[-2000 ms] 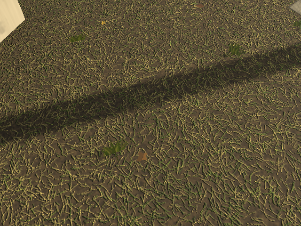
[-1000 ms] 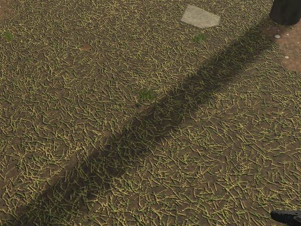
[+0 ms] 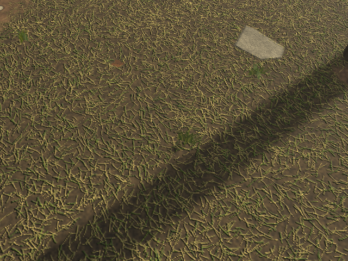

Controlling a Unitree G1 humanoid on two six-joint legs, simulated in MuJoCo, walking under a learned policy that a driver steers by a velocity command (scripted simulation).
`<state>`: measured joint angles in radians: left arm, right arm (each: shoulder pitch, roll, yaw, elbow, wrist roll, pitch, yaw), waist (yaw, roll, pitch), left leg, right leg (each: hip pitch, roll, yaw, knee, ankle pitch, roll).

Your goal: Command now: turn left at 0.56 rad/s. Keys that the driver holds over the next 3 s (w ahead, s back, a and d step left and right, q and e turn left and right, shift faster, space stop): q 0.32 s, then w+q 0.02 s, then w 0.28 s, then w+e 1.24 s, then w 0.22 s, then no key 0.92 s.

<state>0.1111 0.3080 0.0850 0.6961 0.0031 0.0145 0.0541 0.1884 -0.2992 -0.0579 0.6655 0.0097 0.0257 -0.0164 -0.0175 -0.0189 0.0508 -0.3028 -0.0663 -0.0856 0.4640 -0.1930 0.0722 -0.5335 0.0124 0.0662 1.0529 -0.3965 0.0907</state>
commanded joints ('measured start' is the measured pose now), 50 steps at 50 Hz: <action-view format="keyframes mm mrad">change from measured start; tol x32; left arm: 1 -14 58 12 -62 -1 -16 -3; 50 -108 -11 -43 -109 -26 -84 -116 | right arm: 1 -15 -177 -52 -72 4 -1 -20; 50 210 -118 -26 95 -9 -121 -1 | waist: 1 2 127 -150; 13 38 145 -145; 15 -18 -267 -113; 35 -114 264 -119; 50 -73 69 97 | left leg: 1 194 232 -282 -109 279 154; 13 60 128 -430 2 124 67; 15 -243 -107 -110 366 -437 -54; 19 -346 21 -55 707 -213 -137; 32 249 34 137 -48 -31 -39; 34 600 357 -294 -145 -148 60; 37 405 403 -394 -281 -424 151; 50 286 297 196 -360 328 55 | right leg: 1 -39 0 34 -129 54 13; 12 260 39 26 -629 162 -46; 16 402 -425 436 -759 533 -375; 24 475 -240 204 -870 -65 -280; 32 169 -218 108 -762 8 -257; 36 -333 -64 49 59 -114 -123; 50 -175 -65 -82 -388 492 -109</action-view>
